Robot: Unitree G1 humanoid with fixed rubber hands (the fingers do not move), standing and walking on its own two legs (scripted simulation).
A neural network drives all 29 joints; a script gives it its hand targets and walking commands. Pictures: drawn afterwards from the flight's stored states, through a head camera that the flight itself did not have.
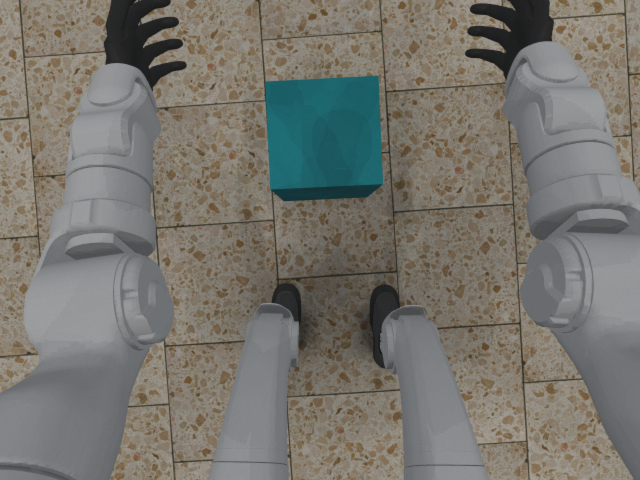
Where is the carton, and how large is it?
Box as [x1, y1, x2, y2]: [265, 76, 382, 200]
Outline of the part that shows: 378,76 265,81 271,190 283,200 361,197 367,196 382,184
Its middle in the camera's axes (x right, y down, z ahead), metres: +0.01 -0.21 +0.84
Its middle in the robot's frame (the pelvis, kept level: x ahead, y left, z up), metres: +0.55 +0.03 -0.53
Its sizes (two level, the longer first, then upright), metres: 0.210 0.200 0.250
